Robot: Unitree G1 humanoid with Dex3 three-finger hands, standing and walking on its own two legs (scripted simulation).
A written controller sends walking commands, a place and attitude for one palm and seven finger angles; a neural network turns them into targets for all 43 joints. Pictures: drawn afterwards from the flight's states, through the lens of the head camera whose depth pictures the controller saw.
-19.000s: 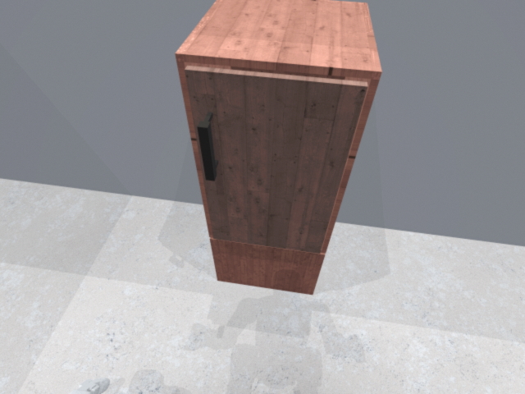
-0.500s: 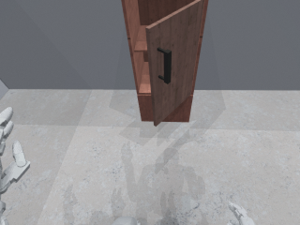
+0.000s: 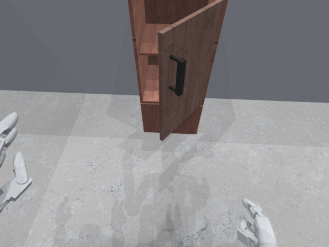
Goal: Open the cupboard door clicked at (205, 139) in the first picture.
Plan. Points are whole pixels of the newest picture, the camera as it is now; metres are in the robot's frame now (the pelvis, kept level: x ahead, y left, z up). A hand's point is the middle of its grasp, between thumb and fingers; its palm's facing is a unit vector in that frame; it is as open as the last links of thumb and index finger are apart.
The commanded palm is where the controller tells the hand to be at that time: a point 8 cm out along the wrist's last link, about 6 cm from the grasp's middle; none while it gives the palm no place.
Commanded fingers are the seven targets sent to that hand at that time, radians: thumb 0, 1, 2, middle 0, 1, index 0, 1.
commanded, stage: stop stepping back and stand still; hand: left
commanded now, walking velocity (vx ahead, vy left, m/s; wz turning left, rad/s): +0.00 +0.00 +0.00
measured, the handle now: (176, 76) +0.68 +0.00 +0.00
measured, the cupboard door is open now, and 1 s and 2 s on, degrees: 51 51 51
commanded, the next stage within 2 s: let the arm hang, fingers relaxed in 0.06 s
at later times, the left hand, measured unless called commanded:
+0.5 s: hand out of the picture +0.03 +0.18 -0.18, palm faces +0.04 -0.98 -0.17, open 6.9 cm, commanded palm none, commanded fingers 0.00 0.90 0.90 -0.20 -0.30 -0.20 -0.30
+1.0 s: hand out of the picture -0.04 +0.18 -0.17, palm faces +0.03 -0.98 -0.20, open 7.3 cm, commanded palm none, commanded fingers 0.00 0.90 0.90 -0.20 -0.30 -0.20 -0.30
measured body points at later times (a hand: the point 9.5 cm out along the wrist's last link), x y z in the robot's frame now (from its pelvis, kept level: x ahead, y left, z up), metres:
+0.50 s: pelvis -0.02 +0.01 +0.00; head +0.00 +0.03 +0.44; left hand +0.03 +0.23 -0.16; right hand +0.02 -0.24 -0.14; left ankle +0.00 +0.12 -0.74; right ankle -0.01 -0.09 -0.74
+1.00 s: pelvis -0.02 +0.02 +0.00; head -0.01 +0.01 +0.45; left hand -0.04 +0.24 -0.15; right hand -0.05 -0.18 -0.17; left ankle +0.00 +0.12 -0.74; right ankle -0.01 -0.09 -0.74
